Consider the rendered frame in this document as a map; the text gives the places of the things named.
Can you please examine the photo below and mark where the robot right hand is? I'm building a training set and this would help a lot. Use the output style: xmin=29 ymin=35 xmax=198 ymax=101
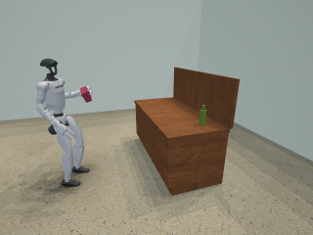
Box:
xmin=56 ymin=123 xmax=76 ymax=141

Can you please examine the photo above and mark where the table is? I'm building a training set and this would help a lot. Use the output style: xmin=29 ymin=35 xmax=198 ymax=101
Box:
xmin=134 ymin=67 xmax=240 ymax=196

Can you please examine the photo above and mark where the robot left foot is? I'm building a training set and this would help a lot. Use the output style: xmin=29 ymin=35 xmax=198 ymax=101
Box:
xmin=72 ymin=166 xmax=90 ymax=173

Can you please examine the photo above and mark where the right robot forearm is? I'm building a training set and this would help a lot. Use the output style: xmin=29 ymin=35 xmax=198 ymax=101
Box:
xmin=36 ymin=104 xmax=61 ymax=127

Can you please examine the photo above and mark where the right robot upper arm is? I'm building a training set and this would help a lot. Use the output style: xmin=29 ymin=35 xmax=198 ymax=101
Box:
xmin=36 ymin=81 xmax=50 ymax=110

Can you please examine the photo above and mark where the robot left shin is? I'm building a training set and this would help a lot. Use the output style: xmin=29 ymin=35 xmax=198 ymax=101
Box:
xmin=73 ymin=145 xmax=85 ymax=168

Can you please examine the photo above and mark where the robot left hand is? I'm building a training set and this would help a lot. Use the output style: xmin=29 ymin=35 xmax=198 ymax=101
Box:
xmin=79 ymin=86 xmax=93 ymax=97

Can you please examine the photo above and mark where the sponge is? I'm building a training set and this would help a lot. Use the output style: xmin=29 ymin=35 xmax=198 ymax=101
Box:
xmin=80 ymin=86 xmax=92 ymax=103

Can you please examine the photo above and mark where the left robot forearm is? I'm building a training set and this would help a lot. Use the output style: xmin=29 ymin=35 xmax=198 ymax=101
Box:
xmin=65 ymin=90 xmax=80 ymax=99

